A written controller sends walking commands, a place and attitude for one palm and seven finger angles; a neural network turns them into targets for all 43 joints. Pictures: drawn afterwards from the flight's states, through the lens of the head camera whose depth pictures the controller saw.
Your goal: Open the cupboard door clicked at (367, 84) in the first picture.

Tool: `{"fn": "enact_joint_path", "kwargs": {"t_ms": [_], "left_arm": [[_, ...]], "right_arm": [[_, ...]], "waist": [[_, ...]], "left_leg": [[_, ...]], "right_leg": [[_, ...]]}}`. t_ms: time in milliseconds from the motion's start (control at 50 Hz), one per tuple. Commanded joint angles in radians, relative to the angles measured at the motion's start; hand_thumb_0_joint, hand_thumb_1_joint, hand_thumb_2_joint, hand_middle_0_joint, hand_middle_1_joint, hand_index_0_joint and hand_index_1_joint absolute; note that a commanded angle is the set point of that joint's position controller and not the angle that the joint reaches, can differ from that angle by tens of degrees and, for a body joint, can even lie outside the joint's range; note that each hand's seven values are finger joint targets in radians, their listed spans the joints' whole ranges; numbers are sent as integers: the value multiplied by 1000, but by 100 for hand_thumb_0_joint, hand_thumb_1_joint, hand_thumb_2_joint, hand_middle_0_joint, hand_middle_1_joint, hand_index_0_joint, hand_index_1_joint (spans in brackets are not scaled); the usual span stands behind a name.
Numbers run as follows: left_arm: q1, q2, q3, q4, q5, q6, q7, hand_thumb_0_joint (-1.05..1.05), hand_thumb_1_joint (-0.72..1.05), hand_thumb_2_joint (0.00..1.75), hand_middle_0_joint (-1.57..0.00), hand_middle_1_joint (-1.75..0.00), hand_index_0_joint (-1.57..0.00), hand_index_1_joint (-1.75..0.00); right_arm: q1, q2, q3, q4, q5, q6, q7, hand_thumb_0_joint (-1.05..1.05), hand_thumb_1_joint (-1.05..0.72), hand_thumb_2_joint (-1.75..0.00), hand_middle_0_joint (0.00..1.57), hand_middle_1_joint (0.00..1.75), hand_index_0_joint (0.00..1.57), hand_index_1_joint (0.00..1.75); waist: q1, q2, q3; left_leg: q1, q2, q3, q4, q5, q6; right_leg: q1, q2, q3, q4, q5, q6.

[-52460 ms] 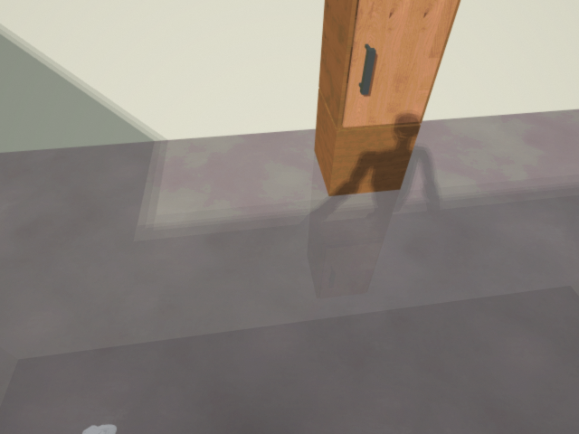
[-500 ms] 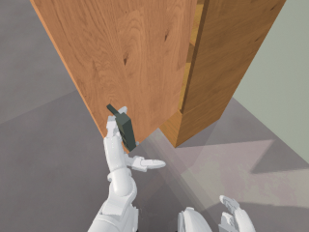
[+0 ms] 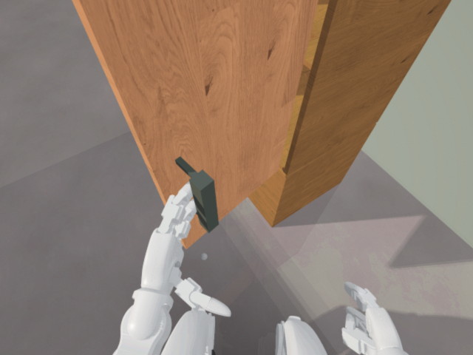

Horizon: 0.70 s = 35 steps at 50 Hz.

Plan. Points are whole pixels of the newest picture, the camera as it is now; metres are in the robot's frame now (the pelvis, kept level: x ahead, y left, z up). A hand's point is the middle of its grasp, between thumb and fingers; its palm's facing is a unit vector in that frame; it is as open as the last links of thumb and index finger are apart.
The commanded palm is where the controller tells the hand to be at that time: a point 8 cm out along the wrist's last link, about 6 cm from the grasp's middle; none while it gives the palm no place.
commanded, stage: slide the hand sideways off the handle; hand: left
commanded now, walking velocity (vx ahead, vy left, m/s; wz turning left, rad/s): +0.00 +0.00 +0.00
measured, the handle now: (197, 196) +0.37 +0.09 +0.03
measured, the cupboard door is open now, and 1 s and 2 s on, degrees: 100 100 100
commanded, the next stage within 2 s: draw the hand back to the body in 0.68 s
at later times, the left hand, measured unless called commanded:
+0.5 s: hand (179, 291) +0.21 +0.10 +0.03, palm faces -0.08 -1.00 -0.01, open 16.3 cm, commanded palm +0.19 +0.16 +0.03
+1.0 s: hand (147, 298) +0.20 +0.13 +0.08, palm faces -0.07 -1.00 -0.06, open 16.3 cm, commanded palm +0.17 +0.19 +0.08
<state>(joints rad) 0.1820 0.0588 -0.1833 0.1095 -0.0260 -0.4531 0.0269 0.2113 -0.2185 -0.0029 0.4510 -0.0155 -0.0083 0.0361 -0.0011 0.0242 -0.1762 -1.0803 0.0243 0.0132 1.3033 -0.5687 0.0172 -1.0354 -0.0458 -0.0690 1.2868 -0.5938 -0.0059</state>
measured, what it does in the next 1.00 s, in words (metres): stands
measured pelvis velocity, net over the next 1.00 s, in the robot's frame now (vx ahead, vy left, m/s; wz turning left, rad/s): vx -0.01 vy -0.02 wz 0.01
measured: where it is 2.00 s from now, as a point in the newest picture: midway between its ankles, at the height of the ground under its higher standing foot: outside the picture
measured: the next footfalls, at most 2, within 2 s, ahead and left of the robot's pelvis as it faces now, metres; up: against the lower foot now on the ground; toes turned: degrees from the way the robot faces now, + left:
none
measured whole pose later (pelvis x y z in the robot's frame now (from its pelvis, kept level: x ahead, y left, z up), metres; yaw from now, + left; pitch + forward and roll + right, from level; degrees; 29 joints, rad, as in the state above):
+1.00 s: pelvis -0.01 -0.02 +0.00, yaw +0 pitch +17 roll -2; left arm 0.50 0.22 0.03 -0.24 -0.21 -0.33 -0.19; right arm 0.24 -0.21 0.01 0.42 0.03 -0.05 -0.06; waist 0.01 0.06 -0.17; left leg -1.04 0.04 -0.03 1.31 -0.56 -0.01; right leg -0.98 -0.02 -0.11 1.28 -0.59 -0.03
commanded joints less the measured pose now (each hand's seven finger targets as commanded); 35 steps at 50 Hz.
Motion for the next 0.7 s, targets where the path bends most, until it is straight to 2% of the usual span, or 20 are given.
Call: {"fn": "enact_joint_path", "kwargs": {"t_ms": [0, 20, 60, 100, 140, 180, 220, 280, 320, 340, 400, 420, 440, 480, 520, 560, 600, 620, 660, 680], "left_arm": [[-51, 9, -14, -280, -1, -54, -23, 0, -50, 30, -15, -30, -15, -30], [-18, 22, 2, -293, -6, -50, -23, 0, -50, 30, -15, -30, -15, -30], [35, 3, -13, -316, -16, -43, -32, 0, -50, 30, -15, -30, -15, -30], [46, 21, 1, -352, -23, -39, -38, 0, -50, 30, -15, -30, -15, -30], [85, 43, 21, -381, -26, -42, -43, 0, -50, 30, -15, -30, -15, -30], [110, 35, 11, -390, -30, -46, -54, 0, -50, 30, -15, -30, -15, -30], [136, 50, 18, -395, -31, -44, -64, 0, -50, 30, -15, -30, -15, -30], [153, 50, 17, -419, -39, -46, -79, 0, -50, 30, -15, -30, -15, -30], [210, 86, 61, -425, -46, -44, -84, 0, -50, 30, -15, -30, -15, -30], [224, 79, 53, -437, -53, -44, -91, 0, -50, 30, -15, -30, -15, -30], [248, 105, 89, -446, -72, -43, -107, 0, -50, 30, -15, -30, -15, -30], [256, 117, 105, -450, -77, -42, -111, 0, -50, 30, -15, -30, -15, -30], [265, 114, 102, -455, -82, -43, -119, 0, -50, 30, -15, -30, -15, -30], [272, 117, 118, -451, -96, -49, -132, 0, -50, 30, -15, -30, -15, -30], [281, 149, 150, -469, -109, -56, -146, 0, -50, 30, -15, -30, -15, -30], [281, 141, 144, -467, -122, -61, -161, 0, -50, 30, -15, -30, -15, -30], [313, 151, 162, -466, -135, -62, -178, 0, -50, 30, -15, -30, -15, -30], [331, 175, 196, -448, -142, -57, -183, 0, -50, 30, -15, -30, -15, -30], [299, 160, 176, -461, -152, -58, -199, 0, -50, 30, -15, -30, -15, -30], [286, 170, 188, -463, -157, -57, -204, 0, -50, 30, -15, -30, -15, -30]], "right_arm": [[-36, -106, -45, -158, 0, -44, -16, 0, -90, -90, 20, 30, 20, 30], [-35, -107, -44, -163, 0, -45, -20, 0, -90, -90, 20, 30, 20, 30], [-31, -101, -43, -172, 2, -47, -23, 0, -90, -90, 20, 30, 20, 30], [-29, -101, -42, -172, 2, -51, -26, 0, -90, -90, 20, 30, 20, 30], [-31, -99, -41, -177, 0, -57, -31, 0, -90, -90, 20, 30, 20, 30], [-31, -97, -40, -178, 3, -62, -33, 0, -90, -90, 20, 30, 20, 30], [-34, -100, -37, -185, 3, -66, -34, 0, -90, -90, 20, 30, 20, 30], [-32, -100, -39, -187, 3, -73, -36, 0, -90, -90, 20, 30, 20, 30], [-30, -103, -41, -191, 4, -76, -42, 0, -90, -90, 20, 30, 20, 30], [-32, -99, -40, -198, 5, -77, -40, 0, -90, -90, 20, 30, 20, 30], [-33, -102, -42, -197, 9, -79, -47, 0, -90, -90, 20, 30, 20, 30], [-35, -101, -42, -198, 8, -81, -50, 0, -90, -90, 20, 30, 20, 30], [-41, -100, -41, -199, 11, -83, -50, 0, -90, -90, 20, 30, 20, 30], [-35, -102, -44, -194, 12, -87, -56, 0, -90, -90, 20, 30, 20, 30], [-42, -104, -45, -194, 13, -93, -61, 0, -90, -90, 20, 30, 20, 30], [-41, -104, -45, -191, 15, -99, -64, 0, -90, -90, 20, 30, 20, 30], [-42, -104, -49, -191, 17, -104, -67, 0, -90, -90, 20, 30, 20, 30], [-47, -104, -52, -187, 18, -103, -71, 0, -90, -90, 20, 30, 20, 30], [-46, -106, -48, -190, 20, -108, -73, 0, -90, -90, 20, 30, 20, 30], [-46, -108, -49, -188, 21, -110, -76, 0, -90, -90, 20, 30, 20, 30]], "waist": [[-18, -20, -284], [-10, -36, -295], [-14, -29, -301], [-17, -32, -300], [-8, -30, -313], [-20, -41, -295], [-14, -20, -269], [-21, -22, -274], [-3, -31, -288], [-2, -18, -284], [-7, -43, -272], [3, -33, -266], [-1, -22, -257], [-8, -48, -251], [3, -20, -259], [-8, -24, -244], [-2, -29, -248], [4, -47, -248], [-10, -39, -230], [-12, -41, -224]], "left_leg": [[249, -32, -64, -184, 232, -6], [243, -33, -70, -185, 248, -5], [258, -32, -65, -179, 280, -6], [252, -33, -66, -170, 287, -7], [245, -33, -67, -162, 300, -7], [239, -32, -70, -154, 294, -6], [210, -33, -74, -157, 271, -6], [211, -33, -72, -146, 246, -6], [200, -34, -72, -142, 266, -5], [200, -36, -67, -143, 266, -6], [174, -36, -57, -130, 230, -3], [159, -38, -59, -132, 230, -3], [157, -38, -54, -127, 222, -3], [145, -38, -51, -117, 207, -2], [132, -39, -51, -113, 206, -1], [125, -39, -48, -103, 189, 0], [113, -39, -45, -96, 182, 0], [95, -38, -47, -91, 183, 1], [82, -39, -42, -81, 159, 1], [73, -38, -40, -74, 149, 2]], "right_leg": [[124, 48, 13, -168, 251, -38], [140, 51, 12, -162, 259, -40], [143, 51, 9, -158, 297, -37], [146, 51, 8, -153, 309, -35], [151, 52, 10, -144, 317, -36], [135, 54, 7, -141, 315, -34], [127, 54, 6, -137, 282, -38], [108, 54, 7, -137, 264, -35], [130, 57, 9, -129, 278, -38], [134, 55, 11, -132, 285, -37], [138, 57, 20, -145, 266, -32], [151, 58, 21, -144, 258, -36], [143, 57, 25, -147, 255, -34], [139, 58, 29, -152, 243, -30], [146, 59, 33, -148, 230, -35], [129, 58, 41, -154, 212, -31], [135, 58, 49, -159, 202, -30], [147, 60, 55, -163, 195, -31], [135, 54, 67, -174, 163, -26], [129, 54, 74, -179, 144, -25]]}}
